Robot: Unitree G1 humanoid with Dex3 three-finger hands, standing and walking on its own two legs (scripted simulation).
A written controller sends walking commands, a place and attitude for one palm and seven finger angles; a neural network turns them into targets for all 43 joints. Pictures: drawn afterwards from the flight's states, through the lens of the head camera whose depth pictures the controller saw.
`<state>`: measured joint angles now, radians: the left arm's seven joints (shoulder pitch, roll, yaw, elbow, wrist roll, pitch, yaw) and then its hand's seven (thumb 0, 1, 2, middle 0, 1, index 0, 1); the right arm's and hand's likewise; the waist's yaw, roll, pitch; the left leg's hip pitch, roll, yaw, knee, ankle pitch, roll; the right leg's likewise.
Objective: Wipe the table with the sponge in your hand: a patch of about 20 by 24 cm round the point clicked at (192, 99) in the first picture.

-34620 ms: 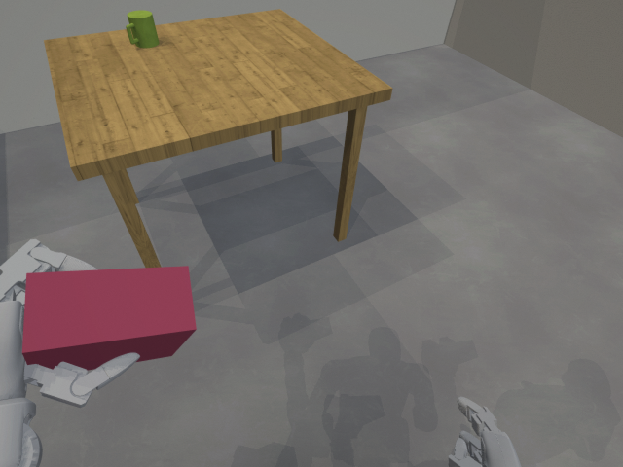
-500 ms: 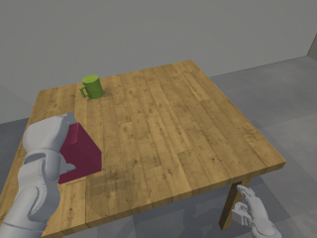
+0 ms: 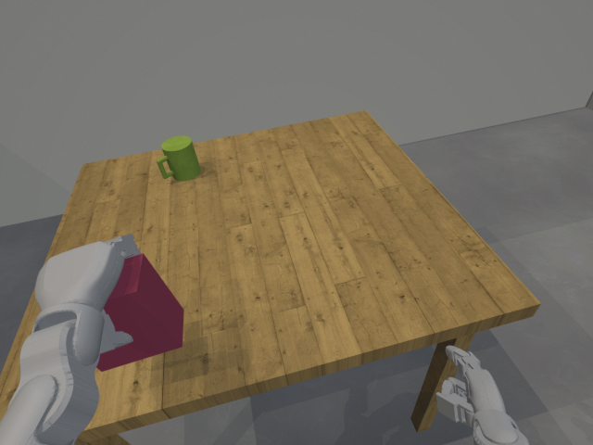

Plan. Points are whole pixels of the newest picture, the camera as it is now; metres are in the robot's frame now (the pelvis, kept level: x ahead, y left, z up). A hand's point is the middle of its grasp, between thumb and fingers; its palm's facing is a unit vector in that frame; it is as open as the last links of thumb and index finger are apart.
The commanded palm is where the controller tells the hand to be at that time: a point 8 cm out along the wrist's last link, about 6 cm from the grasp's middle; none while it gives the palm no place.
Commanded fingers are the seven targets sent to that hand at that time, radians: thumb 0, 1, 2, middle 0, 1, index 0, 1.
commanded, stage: bring the sponge back beside the body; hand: left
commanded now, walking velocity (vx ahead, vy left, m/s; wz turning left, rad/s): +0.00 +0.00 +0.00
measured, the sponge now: (130, 323) +0.23 +0.28 +0.07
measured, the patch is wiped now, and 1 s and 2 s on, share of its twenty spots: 1.00 1.00 1.00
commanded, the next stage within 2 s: step back with the hand held close in 1.08 s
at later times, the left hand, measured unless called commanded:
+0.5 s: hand (102, 326) +0.20 +0.28 +0.11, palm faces +0.06 -0.14 -0.99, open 10.5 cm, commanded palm +0.16 +0.28 +0.19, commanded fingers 0.00 0.10 1.30 -1.20 -1.60 -1.20 -1.60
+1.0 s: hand (92, 333) +0.18 +0.29 +0.11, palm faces +0.09 -0.11 -0.99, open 10.5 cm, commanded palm +0.15 +0.28 +0.18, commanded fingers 0.00 0.10 1.30 -1.20 -1.60 -1.20 -1.60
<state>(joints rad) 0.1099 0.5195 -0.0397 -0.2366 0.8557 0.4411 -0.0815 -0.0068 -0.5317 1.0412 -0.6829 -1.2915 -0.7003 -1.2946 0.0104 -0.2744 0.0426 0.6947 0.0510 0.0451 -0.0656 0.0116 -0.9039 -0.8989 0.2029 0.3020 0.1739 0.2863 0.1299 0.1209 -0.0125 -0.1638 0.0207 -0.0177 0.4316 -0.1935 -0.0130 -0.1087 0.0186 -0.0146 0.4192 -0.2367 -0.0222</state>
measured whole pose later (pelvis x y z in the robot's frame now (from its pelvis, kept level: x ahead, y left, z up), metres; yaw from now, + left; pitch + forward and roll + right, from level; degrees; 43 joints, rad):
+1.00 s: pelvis -0.01 +0.01 +0.00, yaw +0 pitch -6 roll -1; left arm 0.30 0.52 -0.02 -0.37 0.87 0.38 -0.02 -0.01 -0.53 1.04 -0.68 -1.29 -0.70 -1.29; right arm 0.02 -0.26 0.04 0.69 0.03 0.02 -0.07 0.01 -0.90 -0.90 0.20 0.30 0.16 0.28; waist 0.15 0.11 0.00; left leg -0.14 0.02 -0.01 0.44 -0.19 -0.01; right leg -0.08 0.02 0.00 0.41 -0.22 -0.01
